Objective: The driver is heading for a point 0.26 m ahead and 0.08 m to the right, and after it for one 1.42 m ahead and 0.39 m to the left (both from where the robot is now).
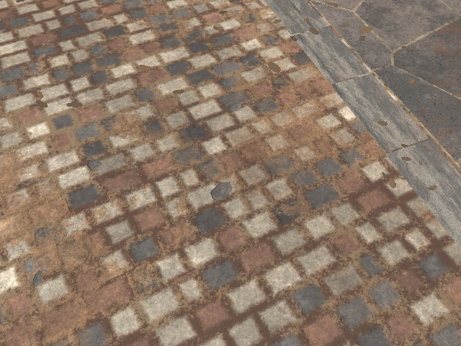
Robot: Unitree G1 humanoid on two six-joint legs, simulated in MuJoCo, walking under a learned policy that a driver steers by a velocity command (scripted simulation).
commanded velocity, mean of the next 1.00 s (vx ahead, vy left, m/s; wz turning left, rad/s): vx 0.15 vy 0.00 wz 0.11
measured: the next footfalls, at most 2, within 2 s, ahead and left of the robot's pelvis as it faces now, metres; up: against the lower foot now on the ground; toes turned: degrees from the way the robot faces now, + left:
right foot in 0.30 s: +0.17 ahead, -0.16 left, +0.00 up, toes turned -9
left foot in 0.70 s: +0.12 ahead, +0.09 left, +0.00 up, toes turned +6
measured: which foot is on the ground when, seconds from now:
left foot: down 0.00-0.30, up 0.32-0.68, down 0.70-1.00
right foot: up 0.00-0.28, down 0.30-0.70, up 0.72-1.00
